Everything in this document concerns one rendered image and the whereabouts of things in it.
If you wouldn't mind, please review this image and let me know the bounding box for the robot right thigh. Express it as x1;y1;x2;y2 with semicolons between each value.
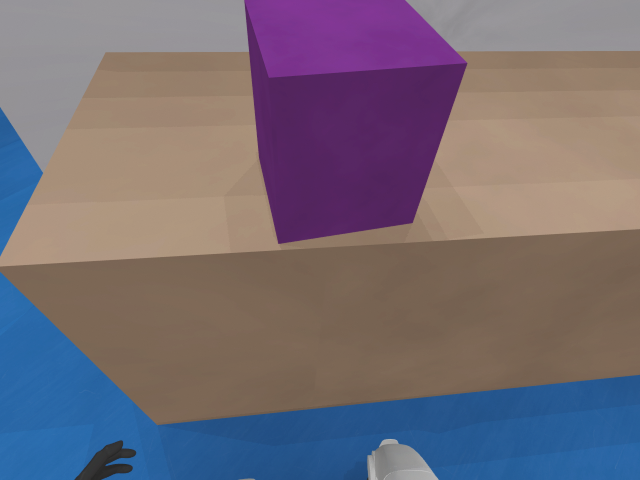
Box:
367;444;438;480

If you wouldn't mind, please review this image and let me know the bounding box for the carton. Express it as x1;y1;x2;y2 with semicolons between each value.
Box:
244;0;467;244

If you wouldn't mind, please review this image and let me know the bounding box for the pedestal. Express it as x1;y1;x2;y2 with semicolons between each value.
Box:
0;51;640;425

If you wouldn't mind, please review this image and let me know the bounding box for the robot right shin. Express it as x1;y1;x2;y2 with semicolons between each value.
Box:
379;439;399;447

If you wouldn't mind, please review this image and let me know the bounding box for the left robot hand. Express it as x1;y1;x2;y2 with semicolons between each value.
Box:
74;440;136;480

